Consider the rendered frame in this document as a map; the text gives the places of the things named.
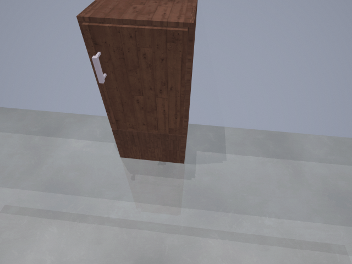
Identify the cupboard door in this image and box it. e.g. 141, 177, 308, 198
82, 23, 188, 135

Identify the handle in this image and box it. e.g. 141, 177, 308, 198
92, 52, 107, 84

